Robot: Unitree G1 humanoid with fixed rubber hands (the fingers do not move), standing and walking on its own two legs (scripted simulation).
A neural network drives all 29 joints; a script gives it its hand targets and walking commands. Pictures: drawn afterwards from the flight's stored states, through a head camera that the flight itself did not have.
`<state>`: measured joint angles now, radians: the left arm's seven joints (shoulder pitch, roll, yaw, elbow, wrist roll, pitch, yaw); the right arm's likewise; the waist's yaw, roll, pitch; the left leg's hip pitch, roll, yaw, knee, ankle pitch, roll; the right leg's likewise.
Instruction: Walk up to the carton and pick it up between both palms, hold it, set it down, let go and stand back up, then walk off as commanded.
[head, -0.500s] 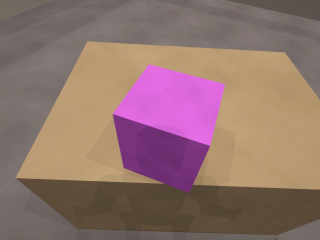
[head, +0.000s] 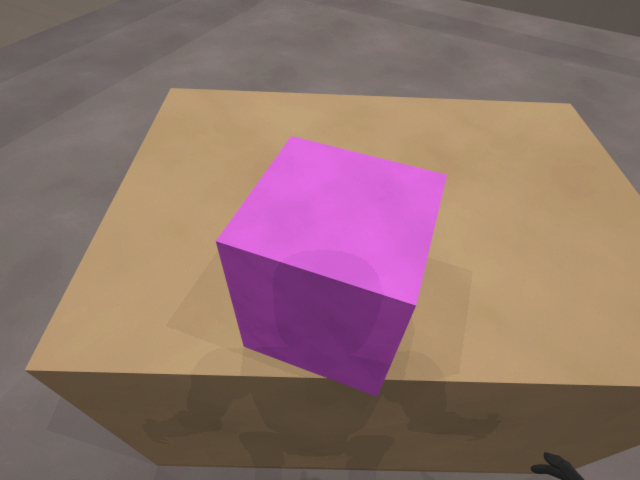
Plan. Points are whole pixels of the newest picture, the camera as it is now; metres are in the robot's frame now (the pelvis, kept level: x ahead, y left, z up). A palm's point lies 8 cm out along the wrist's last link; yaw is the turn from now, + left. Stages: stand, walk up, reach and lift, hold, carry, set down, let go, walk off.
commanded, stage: walk up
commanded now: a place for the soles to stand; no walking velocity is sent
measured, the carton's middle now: (335, 269) +0.38 +0.00 +0.03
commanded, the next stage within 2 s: reach and lift in 0.22 s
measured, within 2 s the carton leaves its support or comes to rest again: neither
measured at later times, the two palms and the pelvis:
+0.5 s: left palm (74, 463) +0.15 +0.30 -0.07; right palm out of the picture +0.14 -0.30 -0.10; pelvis +0.00 +0.00 -0.01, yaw +0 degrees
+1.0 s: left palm (74, 433) +0.18 +0.30 -0.04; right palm out of the picture +0.13 -0.24 -0.04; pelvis +0.00 +0.01 +0.02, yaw +0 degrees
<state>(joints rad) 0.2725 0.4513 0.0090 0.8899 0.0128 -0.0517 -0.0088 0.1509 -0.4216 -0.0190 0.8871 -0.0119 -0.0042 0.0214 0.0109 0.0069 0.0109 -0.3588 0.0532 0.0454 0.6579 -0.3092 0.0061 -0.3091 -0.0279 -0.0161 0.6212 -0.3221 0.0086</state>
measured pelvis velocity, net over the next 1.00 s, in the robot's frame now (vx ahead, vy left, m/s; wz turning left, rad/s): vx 0.00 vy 0.01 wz -0.01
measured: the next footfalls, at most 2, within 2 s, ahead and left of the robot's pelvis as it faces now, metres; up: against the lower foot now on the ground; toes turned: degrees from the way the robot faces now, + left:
none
